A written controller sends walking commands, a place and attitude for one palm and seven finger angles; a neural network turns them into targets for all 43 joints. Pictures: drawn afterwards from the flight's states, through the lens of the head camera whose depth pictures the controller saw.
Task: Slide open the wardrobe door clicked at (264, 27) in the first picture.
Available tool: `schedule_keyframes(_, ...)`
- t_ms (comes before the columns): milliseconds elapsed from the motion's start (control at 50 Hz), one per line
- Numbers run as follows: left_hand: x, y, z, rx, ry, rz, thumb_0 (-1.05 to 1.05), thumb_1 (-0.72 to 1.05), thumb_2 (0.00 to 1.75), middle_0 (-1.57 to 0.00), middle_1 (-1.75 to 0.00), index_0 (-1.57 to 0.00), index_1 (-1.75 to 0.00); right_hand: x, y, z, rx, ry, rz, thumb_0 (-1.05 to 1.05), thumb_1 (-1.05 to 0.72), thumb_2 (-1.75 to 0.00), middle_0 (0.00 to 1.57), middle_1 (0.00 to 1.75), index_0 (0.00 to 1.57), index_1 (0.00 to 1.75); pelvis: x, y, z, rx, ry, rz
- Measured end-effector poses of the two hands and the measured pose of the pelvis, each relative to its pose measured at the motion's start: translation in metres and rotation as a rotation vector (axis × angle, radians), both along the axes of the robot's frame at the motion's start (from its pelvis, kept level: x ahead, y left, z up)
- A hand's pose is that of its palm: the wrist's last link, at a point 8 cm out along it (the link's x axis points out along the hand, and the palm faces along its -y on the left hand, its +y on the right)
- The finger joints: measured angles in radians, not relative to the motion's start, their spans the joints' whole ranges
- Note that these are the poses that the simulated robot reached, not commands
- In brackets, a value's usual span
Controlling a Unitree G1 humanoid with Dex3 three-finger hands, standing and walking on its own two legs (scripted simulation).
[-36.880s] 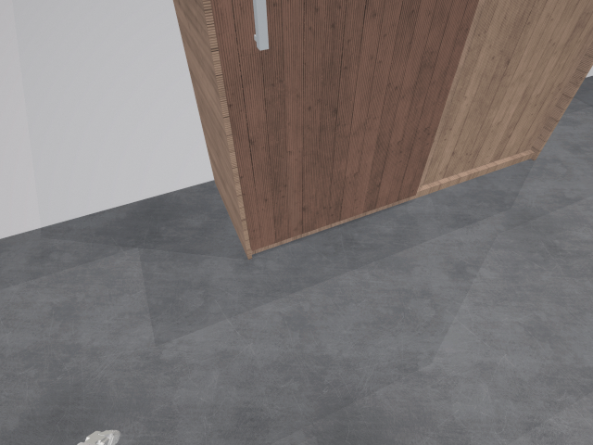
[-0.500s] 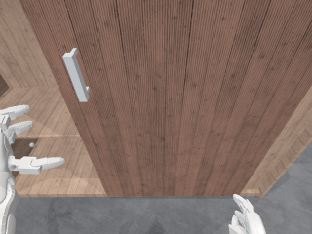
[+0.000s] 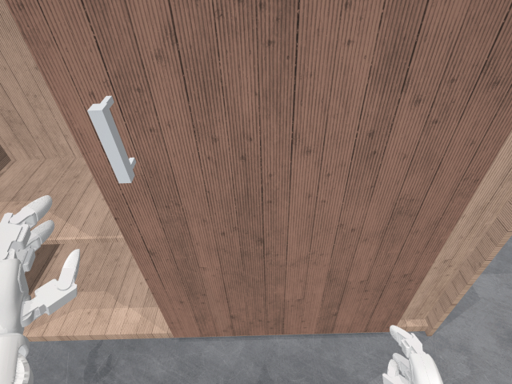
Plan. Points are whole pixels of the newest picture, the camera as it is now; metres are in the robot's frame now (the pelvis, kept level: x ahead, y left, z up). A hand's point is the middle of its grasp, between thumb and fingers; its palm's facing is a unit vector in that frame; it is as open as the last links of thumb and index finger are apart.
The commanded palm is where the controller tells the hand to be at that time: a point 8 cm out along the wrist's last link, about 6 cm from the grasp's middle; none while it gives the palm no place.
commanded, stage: draw the hand back to the body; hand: left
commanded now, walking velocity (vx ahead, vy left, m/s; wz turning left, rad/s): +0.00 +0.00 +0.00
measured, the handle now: (117, 140) +0.45 +0.31 +0.18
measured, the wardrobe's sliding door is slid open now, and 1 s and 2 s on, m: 0.67 0.67 0.67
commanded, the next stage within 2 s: step back with the hand held close in 0.38 s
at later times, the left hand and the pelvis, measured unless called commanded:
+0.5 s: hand (75, 290) +0.17 +0.24 +0.16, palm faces +0.47 -0.80 -0.37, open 7.4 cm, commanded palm +0.13 +0.28 +0.17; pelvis -0.01 -0.02 +0.00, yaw +0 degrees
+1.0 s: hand out of the picture +0.12 +0.30 +0.16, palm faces +0.48 -0.76 -0.44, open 7.4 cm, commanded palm +0.07 +0.33 +0.17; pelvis -0.07 +0.03 -0.01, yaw +1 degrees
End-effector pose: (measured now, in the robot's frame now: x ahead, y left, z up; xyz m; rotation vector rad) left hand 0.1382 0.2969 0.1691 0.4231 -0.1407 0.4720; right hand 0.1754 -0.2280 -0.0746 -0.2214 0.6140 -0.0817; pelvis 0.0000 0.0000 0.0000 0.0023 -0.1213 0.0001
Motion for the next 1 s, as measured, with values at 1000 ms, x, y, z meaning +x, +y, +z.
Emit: schedule_keyframes(1000, -0.067, 0.036, 0.006, 0.128, -0.044, -0.001, 0.01, 0.89, 0.90, -0.21, -0.30, -0.21, -0.30, -0.080, 0.026, -0.015, -0.037, 0.097, -0.050, 0.01, -0.91, -0.90, 0.20, 0.30, 0.20, 0.30, -0.067, 0.028, -0.013, -0.048, 0.073, 0.022)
